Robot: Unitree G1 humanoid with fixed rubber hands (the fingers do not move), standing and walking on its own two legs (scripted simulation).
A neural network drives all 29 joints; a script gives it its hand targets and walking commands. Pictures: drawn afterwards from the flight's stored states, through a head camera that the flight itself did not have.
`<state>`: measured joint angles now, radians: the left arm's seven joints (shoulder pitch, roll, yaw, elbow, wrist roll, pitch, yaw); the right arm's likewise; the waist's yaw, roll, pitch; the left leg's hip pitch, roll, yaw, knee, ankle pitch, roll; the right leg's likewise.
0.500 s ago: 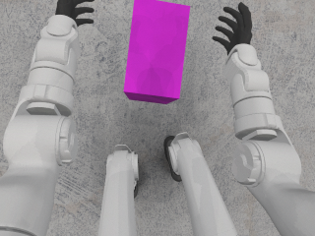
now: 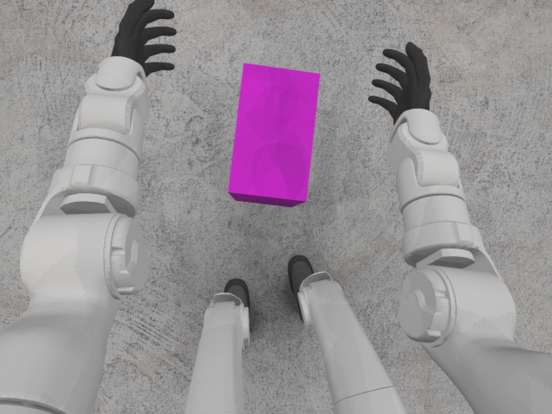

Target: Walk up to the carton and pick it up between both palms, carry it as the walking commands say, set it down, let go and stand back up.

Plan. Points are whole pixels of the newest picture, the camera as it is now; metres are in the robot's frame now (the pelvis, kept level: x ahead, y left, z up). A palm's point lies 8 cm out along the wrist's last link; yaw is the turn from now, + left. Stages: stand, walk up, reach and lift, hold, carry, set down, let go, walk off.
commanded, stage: let go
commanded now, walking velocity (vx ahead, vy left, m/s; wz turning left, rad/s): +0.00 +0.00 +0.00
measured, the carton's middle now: (271, 147) +0.52 -0.07 -0.52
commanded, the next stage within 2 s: stand in 1.44 s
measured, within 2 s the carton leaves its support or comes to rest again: neither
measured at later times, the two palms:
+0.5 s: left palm (120, 216) +0.37 +0.14 -0.02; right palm (501, 219) +0.30 -0.26 -0.01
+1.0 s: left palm out of the picture +0.25 +0.24 +0.05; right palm (520, 318) +0.22 -0.22 +0.04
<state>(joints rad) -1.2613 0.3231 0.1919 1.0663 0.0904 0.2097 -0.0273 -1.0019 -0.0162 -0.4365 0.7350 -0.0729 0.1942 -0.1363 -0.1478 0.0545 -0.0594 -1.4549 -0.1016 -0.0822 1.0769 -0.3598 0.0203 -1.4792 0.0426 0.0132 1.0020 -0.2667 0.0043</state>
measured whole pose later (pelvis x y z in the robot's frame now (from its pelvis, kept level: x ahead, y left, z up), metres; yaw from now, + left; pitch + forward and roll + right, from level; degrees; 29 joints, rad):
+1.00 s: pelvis +0.07 +0.01 +0.11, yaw -1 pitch -4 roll -1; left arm 0.19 0.17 0.09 0.42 0.07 0.11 -0.05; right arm 0.23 -0.21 -0.03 0.39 -0.02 0.13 0.09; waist -0.02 0.02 0.13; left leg -0.11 -0.04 -0.01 0.50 -0.32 0.05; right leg -0.15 0.03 0.05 0.46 -0.23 0.02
